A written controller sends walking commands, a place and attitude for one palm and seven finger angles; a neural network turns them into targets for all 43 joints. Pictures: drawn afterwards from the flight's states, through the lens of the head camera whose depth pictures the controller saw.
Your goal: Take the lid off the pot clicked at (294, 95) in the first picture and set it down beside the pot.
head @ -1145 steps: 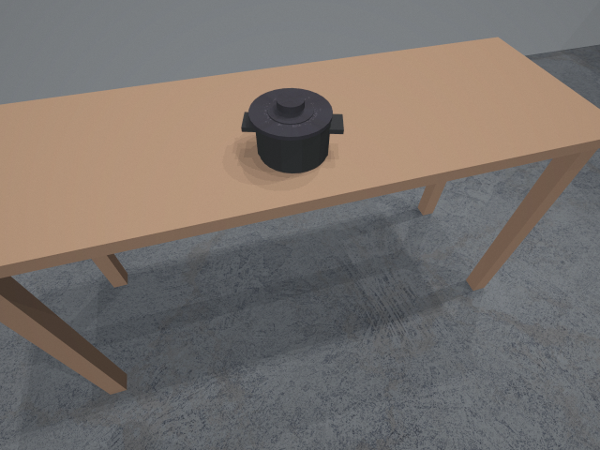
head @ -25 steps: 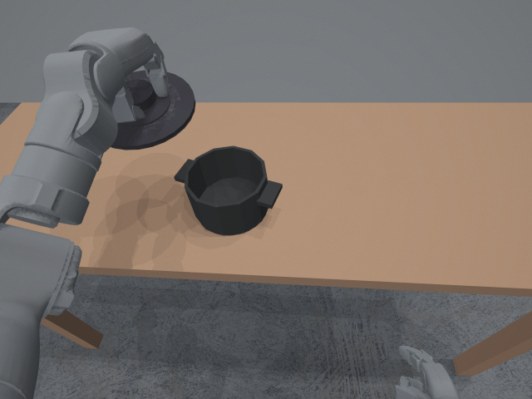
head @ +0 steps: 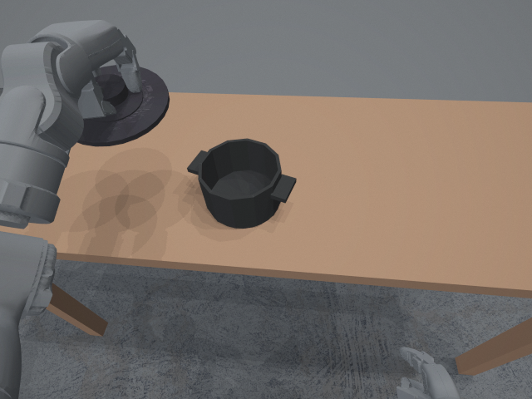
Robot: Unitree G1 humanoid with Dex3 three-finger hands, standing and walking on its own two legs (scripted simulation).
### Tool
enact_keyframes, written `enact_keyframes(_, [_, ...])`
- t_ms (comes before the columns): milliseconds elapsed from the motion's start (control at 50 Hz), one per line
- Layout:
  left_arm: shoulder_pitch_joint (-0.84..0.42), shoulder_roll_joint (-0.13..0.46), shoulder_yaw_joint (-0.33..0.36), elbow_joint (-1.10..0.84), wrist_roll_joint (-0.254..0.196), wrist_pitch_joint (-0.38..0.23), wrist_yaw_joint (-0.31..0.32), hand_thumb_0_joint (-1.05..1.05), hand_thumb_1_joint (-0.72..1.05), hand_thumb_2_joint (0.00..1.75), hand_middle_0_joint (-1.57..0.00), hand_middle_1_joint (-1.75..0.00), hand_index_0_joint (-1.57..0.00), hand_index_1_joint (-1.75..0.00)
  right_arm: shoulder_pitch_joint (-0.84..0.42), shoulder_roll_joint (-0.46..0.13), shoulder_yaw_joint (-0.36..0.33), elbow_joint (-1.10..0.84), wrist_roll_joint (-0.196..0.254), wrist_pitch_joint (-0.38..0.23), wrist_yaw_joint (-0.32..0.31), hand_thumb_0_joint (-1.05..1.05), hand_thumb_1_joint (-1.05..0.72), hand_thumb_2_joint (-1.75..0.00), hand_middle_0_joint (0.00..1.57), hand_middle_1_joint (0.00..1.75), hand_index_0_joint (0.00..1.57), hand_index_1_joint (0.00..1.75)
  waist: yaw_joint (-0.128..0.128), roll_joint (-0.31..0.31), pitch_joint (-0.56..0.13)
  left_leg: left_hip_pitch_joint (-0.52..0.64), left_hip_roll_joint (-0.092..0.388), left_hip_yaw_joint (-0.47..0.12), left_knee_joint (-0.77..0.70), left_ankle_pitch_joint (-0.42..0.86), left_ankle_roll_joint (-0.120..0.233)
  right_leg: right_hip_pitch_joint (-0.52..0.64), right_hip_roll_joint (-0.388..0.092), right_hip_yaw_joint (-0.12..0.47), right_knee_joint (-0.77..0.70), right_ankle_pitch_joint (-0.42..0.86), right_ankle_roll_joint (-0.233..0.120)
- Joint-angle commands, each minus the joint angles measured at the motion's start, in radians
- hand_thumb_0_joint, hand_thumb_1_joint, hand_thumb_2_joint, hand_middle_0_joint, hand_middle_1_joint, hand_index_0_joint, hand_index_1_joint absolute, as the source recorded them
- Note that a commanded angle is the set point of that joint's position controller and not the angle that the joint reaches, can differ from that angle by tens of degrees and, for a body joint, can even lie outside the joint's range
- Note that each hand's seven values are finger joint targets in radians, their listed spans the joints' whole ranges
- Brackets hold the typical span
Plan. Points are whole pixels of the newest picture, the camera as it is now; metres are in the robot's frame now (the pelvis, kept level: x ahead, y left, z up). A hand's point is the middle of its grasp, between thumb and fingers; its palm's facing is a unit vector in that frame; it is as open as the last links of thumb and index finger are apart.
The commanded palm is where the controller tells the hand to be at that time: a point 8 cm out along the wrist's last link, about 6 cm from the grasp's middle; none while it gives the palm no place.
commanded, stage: move the lid sideways beside the pot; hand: left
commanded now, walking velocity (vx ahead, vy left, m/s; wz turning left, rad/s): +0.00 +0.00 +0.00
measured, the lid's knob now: (107, 90) +0.47 +0.25 +0.22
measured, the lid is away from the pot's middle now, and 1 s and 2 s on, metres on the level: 0.17 0.25 0.23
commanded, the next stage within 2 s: lower the lid onto the table in 0.72 s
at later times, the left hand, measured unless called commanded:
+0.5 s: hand (57, 97) +0.44 +0.30 +0.23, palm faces -0.24 -0.05 -0.97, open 7.7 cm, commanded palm +0.43 +0.30 +0.31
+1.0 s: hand (57, 94) +0.46 +0.31 +0.22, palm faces -0.25 -0.06 -0.97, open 7.7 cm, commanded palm +0.44 +0.30 +0.30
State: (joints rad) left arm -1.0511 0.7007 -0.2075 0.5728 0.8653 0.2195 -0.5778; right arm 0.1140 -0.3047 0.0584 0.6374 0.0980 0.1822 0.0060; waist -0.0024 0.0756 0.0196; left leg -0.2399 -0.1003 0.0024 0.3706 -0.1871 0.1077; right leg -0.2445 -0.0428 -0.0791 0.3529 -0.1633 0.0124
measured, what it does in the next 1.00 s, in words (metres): stands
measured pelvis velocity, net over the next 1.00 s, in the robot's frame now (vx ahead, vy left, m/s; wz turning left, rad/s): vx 0.01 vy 0.01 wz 0.01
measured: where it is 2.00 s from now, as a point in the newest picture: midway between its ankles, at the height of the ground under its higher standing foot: outside the picture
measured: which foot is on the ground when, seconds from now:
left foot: down 0.00-1.00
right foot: down 0.00-1.00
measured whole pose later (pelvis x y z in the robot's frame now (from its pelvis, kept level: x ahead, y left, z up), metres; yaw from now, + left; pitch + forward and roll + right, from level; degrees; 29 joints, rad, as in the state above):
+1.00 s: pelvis +0.01 +0.01 +0.00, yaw +0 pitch +6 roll -2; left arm -1.05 0.82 -0.10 0.67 0.88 0.12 -0.59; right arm 0.16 -0.31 0.05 0.64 0.10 0.17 0.01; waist -0.02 0.07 0.03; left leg -0.28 -0.11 -0.01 0.38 -0.20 0.13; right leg -0.26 -0.04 -0.08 0.32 -0.16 0.01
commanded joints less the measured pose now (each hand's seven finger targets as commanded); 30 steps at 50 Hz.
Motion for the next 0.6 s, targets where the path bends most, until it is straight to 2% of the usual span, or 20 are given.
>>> enact_keyframes(0, [-0.637,0.338,0.183,-0.253,0.024,-0.012,0.063,0.0,0.45,1.21,-0.81,-0.97,-0.92,-0.99,-0.074,-0.131,-0.053,-0.129,-0.002,-0.037,-0.006,0.0,-0.9,-0.9,0.2,0.3,0.2,0.3,-0.011,-0.013,-0.507,0.277,0.07,-0.113,0.004,0.436,-0.077,0.105,0.043,0.032,0.001,0.199,-0.08])
enact_keyframes(60, [-0.619,0.293,0.146,-0.177,0.025,-0.017,0.057,0.0,0.45,1.21,-0.81,-0.97,-0.92,-0.99,-0.07,-0.128,-0.049,-0.12,0.002,-0.034,-0.009,0.0,-0.9,-0.9,0.2,0.3,0.2,0.3,-0.023,-0.002,-0.456,0.275,0.074,-0.113,0.006,0.413,-0.078,0.062,0.046,0.019,-0.006,0.169,-0.08])
enact_keyframes(80, [-0.577,0.315,0.163,-0.178,0.011,-0.021,0.063,0.0,0.45,1.21,-0.81,-0.97,-0.92,-0.99,-0.055,-0.142,-0.059,-0.121,0.007,-0.034,-0.006,0.0,-0.9,-0.9,0.2,0.3,0.2,0.3,-0.031,0.02,-0.449,0.285,0.077,-0.119,0.015,0.425,-0.084,0.051,0.047,0.022,-0.012,0.161,-0.082])
enact_keyframes(100, [-0.622,0.348,0.186,-0.205,0.028,-0.025,0.063,0.0,0.45,1.21,-0.81,-0.97,-0.92,-0.99,-0.057,-0.134,-0.053,-0.12,-0.002,-0.035,-0.007,0.0,-0.9,-0.9,0.2,0.3,0.2,0.3,-0.014,0.001,-0.485,0.281,0.075,-0.119,0.002,0.422,-0.084,0.079,0.047,0.024,-0.008,0.162,-0.081])
enact_keyframes(140, [-0.578,0.39,0.222,-0.154,0.032,-0.034,0.063,0.0,0.45,1.21,-0.81,-0.97,-0.92,-0.99,-0.055,-0.136,-0.051,-0.125,0.0,-0.036,-0.01,0.0,-0.9,-0.9,0.2,0.3,0.2,0.3,-0.008,-0.011,-0.474,0.253,0.072,-0.108,0.007,0.399,-0.073,0.091,0.045,0.026,-0.003,0.174,-0.084])
enact_keyframes(180, [-0.531,0.379,0.209,-0.117,0.017,-0.041,0.063,0.0,0.45,1.21,-0.81,-0.97,-0.92,-0.99,-0.04,-0.148,-0.055,-0.123,0.008,-0.032,-0.009,0.0,-0.9,-0.9,0.2,0.3,0.2,0.3,-0.022,-0.01,-0.451,0.245,0.072,-0.11,0.015,0.419,-0.075,0.086,0.043,0.026,-0.008,0.193,-0.083])
enact_keyframes(200, [-0.585,0.394,0.213,-0.163,0.029,-0.045,0.06,0.0,0.45,1.21,-0.81,-0.97,-0.92,-0.99,-0.048,-0.139,-0.051,-0.124,-0.001,-0.031,-0.009,0.0,-0.9,-0.9,0.2,0.3,0.2,0.3,-0.008,-0.023,-0.487,0.244,0.072,-0.108,0.005,0.422,-0.075,0.113,0.041,0.029,-0.004,0.198,-0.08])
enact_keyframes(220, [-0.574,0.376,0.205,-0.12,0.031,-0.047,0.056,0.0,0.45,1.21,-0.81,-0.97,-0.92,-0.99,-0.051,-0.138,-0.052,-0.122,0.002,-0.03,-0.013,0.0,-0.9,-0.9,0.2,0.3,0.2,0.3,-0.017,-0.022,-0.45,0.242,0.077,-0.104,0.011,0.42,-0.07,0.081,0.043,0.024,-0.005,0.188,-0.08])
enact_keyframes(260, [-0.592,0.38,0.203,-0.179,0.029,-0.054,0.055,0.0,0.45,1.21,-0.81,-0.97,-0.92,-0.99,-0.054,-0.137,-0.055,-0.13,0.003,-0.029,-0.009,0.0,-0.9,-0.9,0.2,0.3,0.2,0.3,-0.015,0.026,-0.467,0.274,0.077,-0.114,0.013,0.458,-0.077,0.074,0.046,0.022,-0.008,0.182,-0.081])
enact_keyframes(280, [-0.551,0.358,0.185,-0.156,0.016,-0.054,0.057,0.0,0.45,1.21,-0.81,-0.97,-0.92,-0.99,-0.038,-0.146,-0.061,-0.128,0.006,-0.03,-0.007,0.0,-0.9,-0.9,0.2,0.3,0.2,0.3,-0.031,0.036,-0.441,0.283,0.078,-0.122,0.023,0.467,-0.083,0.048,0.049,0.021,-0.02,0.17,-0.082])
enact_keyframes(300, [-0.575,0.408,0.222,-0.176,0.031,-0.059,0.059,0.0,0.45,1.21,-0.81,-0.97,-0.92,-0.99,-0.031,-0.143,-0.057,-0.122,0.001,-0.031,-0.008,0.0,-0.9,-0.9,0.2,0.3,0.2,0.3,-0.013,0.02,-0.471,0.276,0.082,-0.12,0.013,0.469,-0.083,0.076,0.049,0.023,-0.012,0.174,-0.08])
enact_keyframes(360, [-0.525,0.43,0.236,-0.059,0.029,-0.071,0.051,0.0,0.45,1.21,-0.81,-0.97,-0.92,-0.99,-0.022,-0.147,-0.049,-0.117,0.008,-0.025,-0.016,0.0,-0.9,-0.9,0.2,0.3,0.2,0.3,-0.016,-0.028,-0.407,0.217,0.08,-0.103,0.006,0.385,-0.065,0.071,0.049,0.016,-0.015,0.163,-0.079])
enact_keyframes(380, [-0.499,0.411,0.213,-0.041,0.016,-0.074,0.053,0.0,0.45,1.21,-0.81,-0.97,-0.92,-0.99,-0.008,-0.158,-0.056,-0.113,0.012,-0.022,-0.016,0.0,-0.9,-0.9,0.2,0.3,0.2,0.3,-0.031,-0.006,-0.39,0.217,0.078,-0.105,0.009,0.365,-0.069,0.055,0.047,0.015,-0.025,0.15,-0.079])
enact_keyframes(400, [-0.557,0.431,0.219,-0.07,0.027,-0.077,0.052,0.0,0.45,1.21,-0.81,-0.97,-0.92,-0.99,-0.01,-0.151,-0.053,-0.108,0.007,-0.022,-0.019,0.0,-0.9,-0.9,0.2,0.3,0.2,0.3,-0.018,-0.028,-0.418,0.214,0.08,-0.099,-0.002,0.342,-0.063,0.078,0.046,0.018,-0.019,0.144,-0.076])
enact_keyframes(440, [-0.602,0.432,0.209,-0.095,0.029,-0.087,0.052,0.0,0.45,1.21,-0.81,-0.97,-0.92,-0.99,-0.012,-0.15,-0.054,-0.109,0.011,-0.023,-0.024,0.0,-0.9,-0.9,0.2,0.3,0.2,0.3,-0.023,-0.005,-0.436,0.232,0.08,-0.104,0.001,0.342,-0.059,0.073,0.048,0.014,-0.017,0.14,-0.077])
enact_keyframes(480, [-0.642,0.416,0.189,-0.167,0.018,-0.097,0.06,0.0,0.45,1.21,-0.81,-0.97,-0.92,-0.99,-0.008,-0.158,-0.064,-0.11,0.012,-0.033,-0.024,0.0,-0.9,-0.9,0.2,0.3,0.2,0.3,-0.041,0.088,-0.463,0.309,0.086,-0.129,0.02,0.434,-0.081,0.032,0.051,0.016,-0.029,0.13,-0.081])
enact_keyframes(500, [-0.677,0.45,0.212,-0.2,0.033,-0.104,0.062,0.0,0.45,1.21,-0.81,-0.97,-0.92,-0.99,0.0,-0.153,-0.061,-0.105,0.002,-0.04,-0.025,0.0,-0.9,-0.9,0.2,0.3,0.2,0.3,-0.027,0.092,-0.508,0.328,0.086,-0.135,0.017,0.445,-0.085,0.05,0.055,0.018,-0.026,0.124,-0.08])
enact_keyframes(520, [-0.633,0.448,0.222,-0.113,0.037,-0.109,0.061,0.0,0.45,1.21,-0.81,-0.97,-0.92,-0.99,0.012,-0.153,-0.059,-0.094,0.001,-0.043,-0.031,0.0,-0.9,-0.9,0.2,0.3,0.2,0.3,-0.03,0.07,-0.479,0.313,0.087,-0.129,0.025,0.436,-0.077,0.04,0.057,0.013,-0.028,0.126,-0.081])
enact_keyframes(540, [-0.611,0.507,0.266,-0.099,0.037,-0.117,0.063,0.0,0.45,1.21,-0.81,-0.97,-0.92,-0.99,0.022,-0.157,-0.056,-0.089,0.005,-0.042,-0.033,0.0,-0.9,-0.9,0.2,0.3,0.2,0.3,-0.02,0.043,-0.489,0.292,0.085,-0.119,0.023,0.42,-0.07,0.07,0.055,0.018,-0.025,0.144,-0.079])
enact_keyframes(580, [-0.565,0.533,0.285,-0.043,0.026,-0.129,0.065,0.0,0.45,1.21,-0.81,-0.97,-0.92,-0.99,0.036,-0.169,-0.057,-0.086,0.007,-0.042,-0.034,0.0,-0.9,-0.9,0.2,0.3,0.2,0.3,-0.026,0.041,-0.468,0.261,0.076,-0.112,0.031,0.431,-0.067,0.084,0.049,0.021,-0.027,0.181,-0.08])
